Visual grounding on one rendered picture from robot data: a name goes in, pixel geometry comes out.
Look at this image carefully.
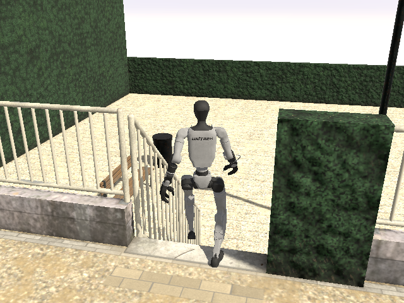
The right robot thigh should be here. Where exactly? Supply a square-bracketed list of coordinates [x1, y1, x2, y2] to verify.
[211, 177, 227, 224]

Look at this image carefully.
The robot left forearm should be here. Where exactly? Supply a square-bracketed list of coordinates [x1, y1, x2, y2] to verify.
[162, 154, 177, 187]

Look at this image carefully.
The robot right forearm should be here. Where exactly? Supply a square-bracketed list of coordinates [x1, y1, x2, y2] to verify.
[228, 150, 237, 167]

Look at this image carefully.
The left robot shin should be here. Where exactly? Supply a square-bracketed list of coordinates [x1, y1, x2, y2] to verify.
[184, 196, 194, 231]

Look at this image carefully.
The robot left upper arm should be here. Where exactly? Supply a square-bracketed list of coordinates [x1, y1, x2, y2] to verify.
[172, 128, 189, 164]

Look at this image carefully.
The right robot hand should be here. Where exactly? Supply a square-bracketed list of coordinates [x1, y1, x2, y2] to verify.
[223, 164, 238, 175]

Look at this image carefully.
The left robot hand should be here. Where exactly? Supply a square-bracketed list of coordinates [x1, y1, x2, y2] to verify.
[160, 184, 174, 203]

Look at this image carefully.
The robot right upper arm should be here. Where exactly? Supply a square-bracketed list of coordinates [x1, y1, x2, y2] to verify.
[215, 127, 233, 160]

